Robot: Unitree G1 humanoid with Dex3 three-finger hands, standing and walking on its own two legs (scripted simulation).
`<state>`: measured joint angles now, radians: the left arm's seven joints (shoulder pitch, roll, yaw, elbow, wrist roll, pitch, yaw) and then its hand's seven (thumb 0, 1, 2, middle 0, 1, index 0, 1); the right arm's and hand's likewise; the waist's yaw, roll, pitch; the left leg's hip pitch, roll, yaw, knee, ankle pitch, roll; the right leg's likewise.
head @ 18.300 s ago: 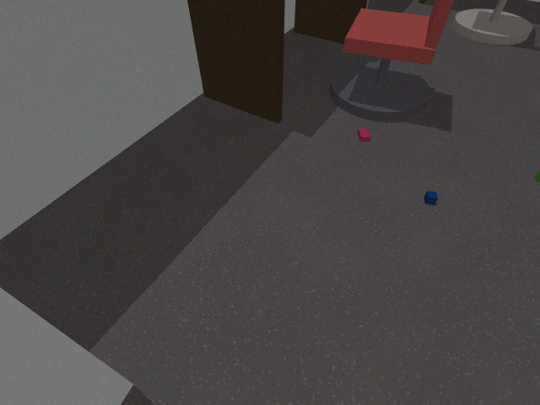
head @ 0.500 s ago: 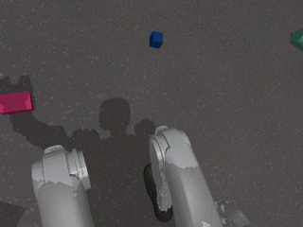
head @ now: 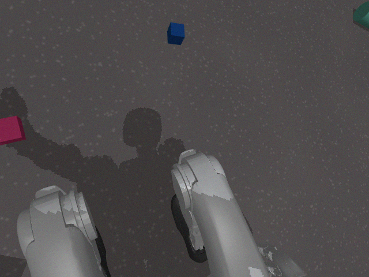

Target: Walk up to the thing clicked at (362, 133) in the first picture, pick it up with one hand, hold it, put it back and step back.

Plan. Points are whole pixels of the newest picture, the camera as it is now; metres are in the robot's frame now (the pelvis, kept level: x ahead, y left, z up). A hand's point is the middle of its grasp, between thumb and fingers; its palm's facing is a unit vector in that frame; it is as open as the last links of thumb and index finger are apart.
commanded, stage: approach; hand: left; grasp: from above
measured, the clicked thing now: (2, 131) +0.47 +0.32 -0.30
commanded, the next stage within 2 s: close in in 0.02 s
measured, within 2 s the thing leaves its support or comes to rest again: neither
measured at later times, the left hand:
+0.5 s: hand out of the picture +0.44 +0.33 -0.21, palm faces -0.43 -0.07 -0.90, open 13.5 cm
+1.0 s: hand out of the picture +0.47 +0.33 -0.25, palm faces -0.46 -0.11 -0.88, open 14.0 cm
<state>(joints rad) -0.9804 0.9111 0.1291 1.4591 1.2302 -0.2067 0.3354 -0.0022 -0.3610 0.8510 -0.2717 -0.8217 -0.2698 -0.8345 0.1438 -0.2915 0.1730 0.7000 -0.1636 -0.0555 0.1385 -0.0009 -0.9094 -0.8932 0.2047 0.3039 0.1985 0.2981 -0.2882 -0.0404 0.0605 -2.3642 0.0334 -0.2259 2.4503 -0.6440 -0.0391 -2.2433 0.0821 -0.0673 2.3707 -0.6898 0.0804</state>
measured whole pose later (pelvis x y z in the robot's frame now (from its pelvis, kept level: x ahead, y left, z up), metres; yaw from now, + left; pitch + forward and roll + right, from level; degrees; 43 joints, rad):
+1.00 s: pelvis +0.01 +0.01 -0.01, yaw -4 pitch +28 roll -13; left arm -0.99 1.03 0.17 1.64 1.30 -0.26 0.53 0.00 -0.49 0.96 -0.14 -0.90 -0.13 -0.92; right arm 0.09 -0.31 0.28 0.68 -0.27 -0.16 0.19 0.00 -0.90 -0.90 0.20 0.30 0.20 0.30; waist -0.37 -0.13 0.14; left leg -2.36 0.04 -0.30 2.55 -0.71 -0.04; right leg -2.22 0.10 -0.12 2.41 -0.72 0.09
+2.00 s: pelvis +0.01 +0.02 -0.02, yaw -5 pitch +26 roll -15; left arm -0.99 1.06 0.09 1.67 1.27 -0.28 0.55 0.00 -0.52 0.98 -0.11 -0.93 -0.09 -0.95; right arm 0.04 -0.32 0.33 0.67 -0.29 -0.20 0.23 0.00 -0.90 -0.90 0.20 0.30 0.20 0.30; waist -0.35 -0.17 0.19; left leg -2.35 0.03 -0.32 2.57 -0.71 -0.03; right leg -2.18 0.10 -0.14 2.40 -0.72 0.09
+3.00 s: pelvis +0.00 +0.01 -0.02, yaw -6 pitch +24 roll -15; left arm -0.97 1.04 0.09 1.67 1.33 -0.31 0.66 0.00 0.03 0.57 -0.45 -0.67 -0.48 -0.65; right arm 0.00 -0.32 0.34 0.67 -0.31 -0.19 0.21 0.00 -0.89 -0.89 0.20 0.30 0.20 0.30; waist -0.35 -0.18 0.19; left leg -2.34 0.04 -0.33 2.57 -0.70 -0.03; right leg -2.19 0.11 -0.15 2.40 -0.69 0.09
